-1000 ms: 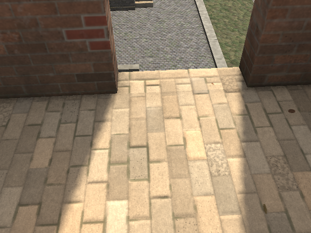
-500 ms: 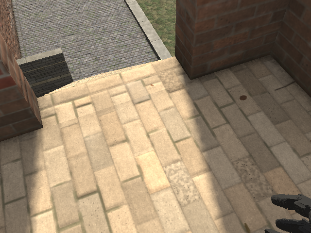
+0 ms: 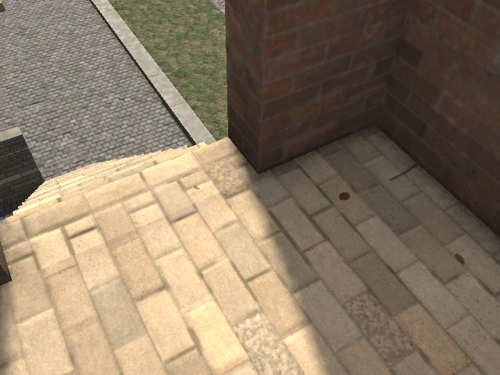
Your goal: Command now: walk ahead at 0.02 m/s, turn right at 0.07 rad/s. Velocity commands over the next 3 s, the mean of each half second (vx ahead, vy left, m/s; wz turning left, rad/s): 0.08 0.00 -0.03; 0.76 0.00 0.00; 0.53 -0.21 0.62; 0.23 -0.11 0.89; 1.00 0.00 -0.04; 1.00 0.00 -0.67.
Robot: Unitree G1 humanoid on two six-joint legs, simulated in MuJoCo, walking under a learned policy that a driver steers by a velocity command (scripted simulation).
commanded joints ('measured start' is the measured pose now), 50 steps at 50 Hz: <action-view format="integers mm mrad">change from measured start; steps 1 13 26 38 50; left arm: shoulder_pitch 44 75 161 -19 -334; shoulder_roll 83 48 128 69 15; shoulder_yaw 23 10 44 3 -12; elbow -46 -5 33 -86 -165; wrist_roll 21 19 -19 -42 -21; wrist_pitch -21 -70 -134 -178 -169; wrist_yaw -2 6 0 -27 -76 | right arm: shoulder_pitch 36 16 -109 248 390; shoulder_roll -131 -77 -95 -176 -110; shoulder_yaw -32 -39 -51 -51 -5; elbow -38 -1 -27 79 179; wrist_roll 7 -4 48 12 22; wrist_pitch -16 -37 -121 -133 -121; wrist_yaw -5 -2 31 59 9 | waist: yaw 17 5 73 -46 -76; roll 160 -23 -104 45 46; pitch -115 11 124 27 152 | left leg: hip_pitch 59 129 -472 407 281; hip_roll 166 40 136 375 196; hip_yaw -201 -37 -30 -582 -45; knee -137 -5 343 -318 -497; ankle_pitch -80 14 -206 -568 129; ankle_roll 99 -7 70 223 154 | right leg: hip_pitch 132 -78 277 -740 -528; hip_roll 0 -38 -328 -112 -72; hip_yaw -19 50 413 44 -106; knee -182 -203 -482 756 96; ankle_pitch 165 5 -284 89 588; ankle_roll -57 -91 -298 -173 -91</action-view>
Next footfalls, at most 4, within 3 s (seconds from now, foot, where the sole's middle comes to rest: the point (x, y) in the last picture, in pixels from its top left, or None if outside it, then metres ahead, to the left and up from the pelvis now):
0.02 right None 0.02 -0.14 -0.77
0.68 left None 0.18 0.16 -0.77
1.16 right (269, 308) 0.67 -0.05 -0.77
1.42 left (194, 287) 0.74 0.17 -0.77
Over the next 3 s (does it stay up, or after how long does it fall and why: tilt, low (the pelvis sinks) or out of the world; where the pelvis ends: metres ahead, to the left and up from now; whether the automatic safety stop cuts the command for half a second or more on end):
stays up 1.13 0.36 -0.07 its command is cut before an obstacle after 1.2 s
